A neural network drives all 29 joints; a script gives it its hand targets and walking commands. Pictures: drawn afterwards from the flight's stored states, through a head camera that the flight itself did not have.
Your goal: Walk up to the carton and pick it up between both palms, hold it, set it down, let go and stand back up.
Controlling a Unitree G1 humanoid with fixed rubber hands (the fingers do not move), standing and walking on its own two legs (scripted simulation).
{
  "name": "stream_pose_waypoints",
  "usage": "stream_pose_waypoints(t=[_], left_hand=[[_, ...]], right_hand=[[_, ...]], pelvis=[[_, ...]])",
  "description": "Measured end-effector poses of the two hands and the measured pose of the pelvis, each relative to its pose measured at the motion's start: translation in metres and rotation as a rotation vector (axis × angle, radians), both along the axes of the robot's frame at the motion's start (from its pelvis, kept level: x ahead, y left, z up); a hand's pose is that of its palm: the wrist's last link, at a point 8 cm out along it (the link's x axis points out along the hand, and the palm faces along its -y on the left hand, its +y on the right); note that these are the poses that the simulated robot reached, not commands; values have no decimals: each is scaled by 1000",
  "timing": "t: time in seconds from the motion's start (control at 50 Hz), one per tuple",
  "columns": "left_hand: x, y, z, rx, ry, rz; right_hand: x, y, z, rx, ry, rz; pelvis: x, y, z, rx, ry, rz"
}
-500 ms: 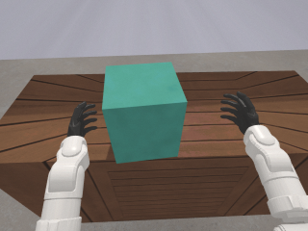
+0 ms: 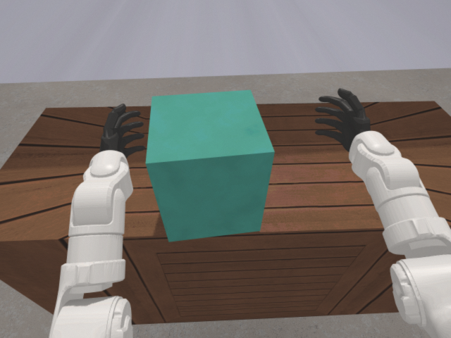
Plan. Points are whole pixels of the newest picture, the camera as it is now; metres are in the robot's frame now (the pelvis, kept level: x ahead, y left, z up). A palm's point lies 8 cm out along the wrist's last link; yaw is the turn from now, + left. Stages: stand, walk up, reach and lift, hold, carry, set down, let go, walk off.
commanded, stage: reach and lift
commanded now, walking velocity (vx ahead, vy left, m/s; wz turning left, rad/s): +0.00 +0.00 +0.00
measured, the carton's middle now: (208, 167) +0.45 +0.06 +0.04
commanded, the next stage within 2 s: none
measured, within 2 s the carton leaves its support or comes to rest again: neither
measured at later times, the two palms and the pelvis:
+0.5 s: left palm (112, 117) +0.41 +0.21 +0.21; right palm (340, 97) +0.45 -0.17 +0.22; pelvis +0.01 +0.00 +0.00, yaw +0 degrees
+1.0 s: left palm (118, 160) +0.41 +0.23 +0.11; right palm (326, 139) +0.45 -0.18 +0.12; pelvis +0.01 +0.00 +0.00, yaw +0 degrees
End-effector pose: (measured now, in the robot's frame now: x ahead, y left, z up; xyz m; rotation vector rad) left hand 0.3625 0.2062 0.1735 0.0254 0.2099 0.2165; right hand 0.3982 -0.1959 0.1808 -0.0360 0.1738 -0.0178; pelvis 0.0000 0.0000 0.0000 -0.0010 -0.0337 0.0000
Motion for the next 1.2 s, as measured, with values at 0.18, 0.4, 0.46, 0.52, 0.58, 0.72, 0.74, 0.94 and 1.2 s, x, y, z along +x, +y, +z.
stream_pose_waypoints(t=[0.18, 0.4, 0.46, 0.52, 0.58, 0.72, 0.74, 0.94, 1.2], left_hand=[[17, 0, 11, -6, 6, -1], [40, 5, 30, 3, 3, 8], [46, 6, 33, 5, -2, 13], [51, 7, 33, 5, -4, 14], [54, 8, 25, 1, 12, 15], [50, 16, -7, 2, 17, 13], [49, 17, -12, 3, 15, 15], [52, 25, -58, 8, 13, 25], [56, 19, -85, 6, -35, 12]], right_hand=[[16, 7, 17, 2, 3, 6], [40, 17, 37, 21, 25, 8], [46, 20, 41, 22, 28, 14], [50, 22, 42, 15, 36, 13], [52, 20, 35, 12, 57, 7], [48, 13, 2, 5, 78, -10], [48, 12, -4, 6, 81, -13], [50, 17, -45, 27, 87, -11], [62, 25, -68, 50, 47, 9]], pelvis=[[2, 1, 0, -1, 4, 0], [4, 0, 0, -2, 19, 0], [5, 0, 0, -2, 32, -1], [7, 0, 0, -3, 38, -1], [8, 0, 0, -3, 42, -1], [10, 0, 1, -4, 51, -1], [10, 0, 1, -4, 53, -1], [11, 0, 0, -4, 118, -2], [21, -2, -1, -4, 203, -3]])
